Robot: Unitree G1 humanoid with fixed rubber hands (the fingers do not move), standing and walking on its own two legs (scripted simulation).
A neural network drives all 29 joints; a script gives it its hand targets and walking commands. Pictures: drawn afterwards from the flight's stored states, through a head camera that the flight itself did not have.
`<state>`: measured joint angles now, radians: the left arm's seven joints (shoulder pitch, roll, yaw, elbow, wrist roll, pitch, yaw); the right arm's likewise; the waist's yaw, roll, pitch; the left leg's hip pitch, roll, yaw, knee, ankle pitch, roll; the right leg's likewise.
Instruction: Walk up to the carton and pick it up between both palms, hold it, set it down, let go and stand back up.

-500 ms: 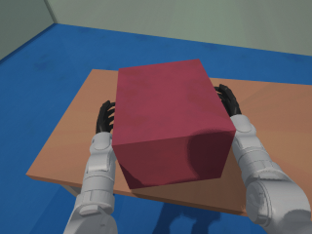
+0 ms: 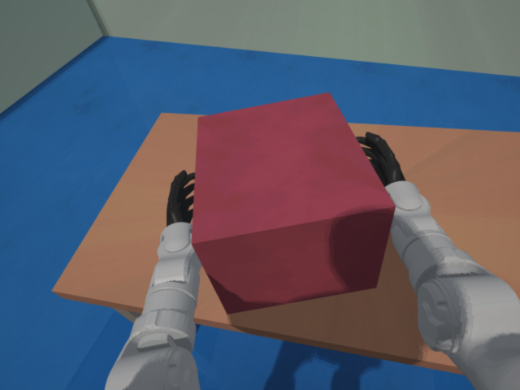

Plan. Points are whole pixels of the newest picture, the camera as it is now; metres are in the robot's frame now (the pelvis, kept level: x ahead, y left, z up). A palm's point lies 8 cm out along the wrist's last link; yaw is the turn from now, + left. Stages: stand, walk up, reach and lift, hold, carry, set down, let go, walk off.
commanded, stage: set down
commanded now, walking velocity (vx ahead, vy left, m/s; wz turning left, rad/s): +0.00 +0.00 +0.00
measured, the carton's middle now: (281, 196) +0.43 +0.05 +0.03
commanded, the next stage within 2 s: none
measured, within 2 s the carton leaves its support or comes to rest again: rests again in 1.42 s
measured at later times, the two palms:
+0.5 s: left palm (183, 221) +0.37 +0.20 +0.04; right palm (382, 177) +0.47 -0.12 +0.05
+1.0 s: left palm (185, 224) +0.37 +0.20 +0.04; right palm (383, 183) +0.46 -0.13 +0.05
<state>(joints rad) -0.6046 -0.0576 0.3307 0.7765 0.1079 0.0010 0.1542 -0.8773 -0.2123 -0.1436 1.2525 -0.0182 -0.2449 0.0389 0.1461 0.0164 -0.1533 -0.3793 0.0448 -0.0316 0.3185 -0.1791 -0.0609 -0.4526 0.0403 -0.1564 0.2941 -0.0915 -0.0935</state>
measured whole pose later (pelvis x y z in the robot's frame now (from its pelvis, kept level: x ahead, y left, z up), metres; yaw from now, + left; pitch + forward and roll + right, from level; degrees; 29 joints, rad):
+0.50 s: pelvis +0.00 +0.00 +0.00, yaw +0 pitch +19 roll +1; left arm -0.66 -0.10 0.37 0.82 0.10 -0.05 0.18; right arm -0.99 -0.27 -0.21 1.39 -0.08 -0.31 0.10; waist 0.18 0.03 -0.19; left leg -0.50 0.04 -0.02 0.33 -0.16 -0.05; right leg -0.57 0.04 -0.15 0.28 -0.06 -0.09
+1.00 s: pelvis -0.01 +0.00 -0.01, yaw -1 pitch +21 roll +1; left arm -0.70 -0.11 0.44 0.87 0.12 -0.13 0.16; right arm -1.02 -0.27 -0.32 1.45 -0.16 -0.37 0.11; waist 0.20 0.02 -0.19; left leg -0.55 0.04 0.00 0.34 -0.15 -0.05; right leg -0.63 0.03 -0.13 0.30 -0.05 -0.09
